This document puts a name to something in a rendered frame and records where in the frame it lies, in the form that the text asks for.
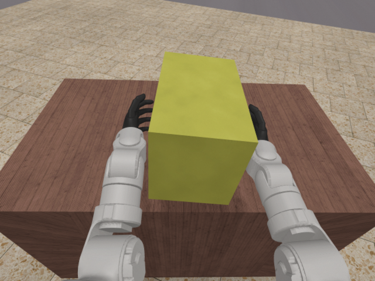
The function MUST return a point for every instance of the right robot forearm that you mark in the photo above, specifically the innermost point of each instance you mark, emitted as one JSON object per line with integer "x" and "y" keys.
{"x": 289, "y": 219}

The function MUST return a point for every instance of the left robot hand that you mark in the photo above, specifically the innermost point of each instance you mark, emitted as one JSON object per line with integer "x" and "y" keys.
{"x": 132, "y": 117}

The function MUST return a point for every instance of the left robot forearm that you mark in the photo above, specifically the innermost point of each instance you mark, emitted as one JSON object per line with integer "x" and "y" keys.
{"x": 119, "y": 209}

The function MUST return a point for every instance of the pedestal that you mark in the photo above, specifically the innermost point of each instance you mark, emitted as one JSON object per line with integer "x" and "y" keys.
{"x": 51, "y": 184}

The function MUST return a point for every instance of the carton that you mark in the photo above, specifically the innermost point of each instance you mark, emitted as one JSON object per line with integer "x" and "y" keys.
{"x": 201, "y": 136}

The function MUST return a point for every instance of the robot right upper arm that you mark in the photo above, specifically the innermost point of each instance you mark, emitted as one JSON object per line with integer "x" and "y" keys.
{"x": 311, "y": 260}

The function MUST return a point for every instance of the right robot hand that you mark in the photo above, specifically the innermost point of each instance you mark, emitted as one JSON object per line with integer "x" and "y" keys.
{"x": 258, "y": 122}

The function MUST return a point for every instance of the robot left upper arm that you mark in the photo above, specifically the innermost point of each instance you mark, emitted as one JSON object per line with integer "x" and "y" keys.
{"x": 112, "y": 258}

